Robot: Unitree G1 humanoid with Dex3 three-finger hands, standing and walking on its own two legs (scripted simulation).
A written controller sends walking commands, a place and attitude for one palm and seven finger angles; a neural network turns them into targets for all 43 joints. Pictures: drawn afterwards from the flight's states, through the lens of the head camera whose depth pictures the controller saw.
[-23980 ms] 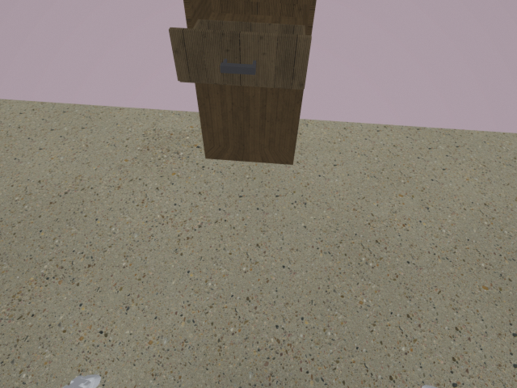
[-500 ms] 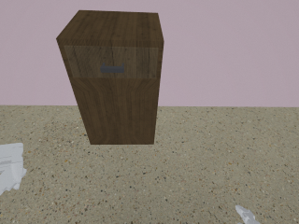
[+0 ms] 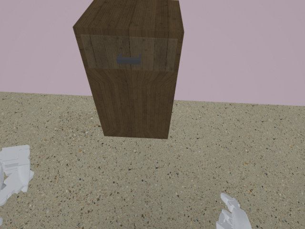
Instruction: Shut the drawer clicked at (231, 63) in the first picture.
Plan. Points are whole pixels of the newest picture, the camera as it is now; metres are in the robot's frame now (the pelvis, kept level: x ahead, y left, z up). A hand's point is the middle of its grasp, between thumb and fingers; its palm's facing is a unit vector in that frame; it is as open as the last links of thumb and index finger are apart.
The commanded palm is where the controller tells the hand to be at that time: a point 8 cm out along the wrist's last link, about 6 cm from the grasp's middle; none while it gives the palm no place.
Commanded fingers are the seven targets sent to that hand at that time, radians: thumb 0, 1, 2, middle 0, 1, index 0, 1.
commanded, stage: let the arm hang, fingers relaxed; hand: left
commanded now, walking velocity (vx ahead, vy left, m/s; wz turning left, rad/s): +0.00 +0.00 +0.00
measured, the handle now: (129, 58) +0.87 +0.18 -0.03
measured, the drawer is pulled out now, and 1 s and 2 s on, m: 0.00 0.00 0.00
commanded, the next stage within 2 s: look to check the result in 1.16 s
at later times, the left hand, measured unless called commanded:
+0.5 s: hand out of the picture -0.04 +0.18 -0.18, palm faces +0.05 -0.98 -0.20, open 3.9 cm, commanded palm none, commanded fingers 0.00 0.90 0.90 -0.48 -0.60 -0.48 -0.60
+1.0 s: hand out of the picture +0.01 +0.15 -0.18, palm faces +0.04 -0.98 -0.20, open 7.3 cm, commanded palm none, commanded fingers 0.00 0.90 0.90 -0.20 -0.30 -0.20 -0.30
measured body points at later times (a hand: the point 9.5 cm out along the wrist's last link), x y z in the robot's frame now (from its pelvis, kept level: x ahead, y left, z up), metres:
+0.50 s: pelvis +0.01 -0.01 +0.00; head +0.04 +0.02 +0.44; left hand -0.04 +0.23 -0.17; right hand +0.04 -0.28 -0.14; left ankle +0.11 +0.09 -0.74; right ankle -0.07 -0.12 -0.74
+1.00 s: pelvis +0.02 -0.02 +0.00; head +0.03 -0.03 +0.45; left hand +0.01 +0.20 -0.16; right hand +0.03 -0.25 -0.17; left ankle +0.11 +0.09 -0.74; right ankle -0.07 -0.12 -0.74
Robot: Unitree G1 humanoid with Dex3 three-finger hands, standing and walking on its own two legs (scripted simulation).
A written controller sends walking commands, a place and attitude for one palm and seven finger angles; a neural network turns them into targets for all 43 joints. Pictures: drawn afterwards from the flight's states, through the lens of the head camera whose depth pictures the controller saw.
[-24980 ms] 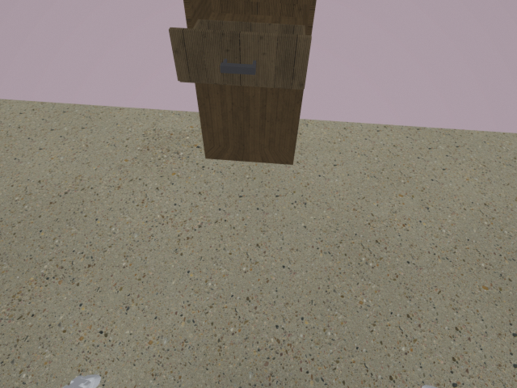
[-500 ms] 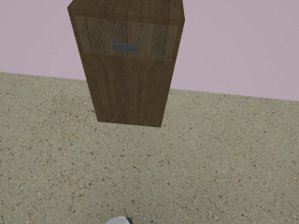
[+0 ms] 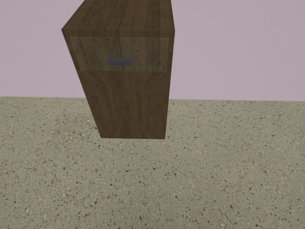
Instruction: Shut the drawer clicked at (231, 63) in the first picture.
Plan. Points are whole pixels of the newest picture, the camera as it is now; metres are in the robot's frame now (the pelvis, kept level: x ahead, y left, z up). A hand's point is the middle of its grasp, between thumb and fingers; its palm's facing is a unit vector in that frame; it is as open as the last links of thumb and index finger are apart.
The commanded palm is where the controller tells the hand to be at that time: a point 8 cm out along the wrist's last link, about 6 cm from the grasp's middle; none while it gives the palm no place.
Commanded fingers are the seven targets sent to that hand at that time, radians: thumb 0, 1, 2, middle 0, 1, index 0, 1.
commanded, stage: let the arm hang, fingers relaxed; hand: left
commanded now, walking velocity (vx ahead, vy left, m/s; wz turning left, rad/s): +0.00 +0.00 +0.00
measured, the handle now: (120, 59) +0.85 +0.19 -0.02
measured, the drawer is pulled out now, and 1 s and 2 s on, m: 0.00 0.00 0.00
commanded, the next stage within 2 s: look to check the result in 0.16 s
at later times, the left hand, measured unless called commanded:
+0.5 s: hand out of the picture -0.01 +0.17 -0.18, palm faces +0.04 -0.98 -0.22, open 7.3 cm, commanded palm none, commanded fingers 0.00 0.90 0.90 -0.20 -0.30 -0.20 -0.30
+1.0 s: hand out of the picture +0.01 +0.19 -0.17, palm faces +0.02 -0.97 -0.24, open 7.3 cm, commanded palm none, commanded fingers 0.00 0.90 0.90 -0.20 -0.30 -0.20 -0.30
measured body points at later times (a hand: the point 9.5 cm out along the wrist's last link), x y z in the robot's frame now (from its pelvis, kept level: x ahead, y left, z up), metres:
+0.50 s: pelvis +0.01 -0.01 +0.00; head +0.03 -0.01 +0.45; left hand -0.01 +0.22 -0.16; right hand +0.02 -0.25 -0.16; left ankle +0.09 +0.11 -0.73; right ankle -0.09 -0.09 -0.73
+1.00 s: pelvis +0.01 -0.01 +0.00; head +0.02 -0.01 +0.45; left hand +0.01 +0.24 -0.15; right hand +0.03 -0.26 -0.16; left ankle +0.09 +0.11 -0.73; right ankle -0.09 -0.09 -0.73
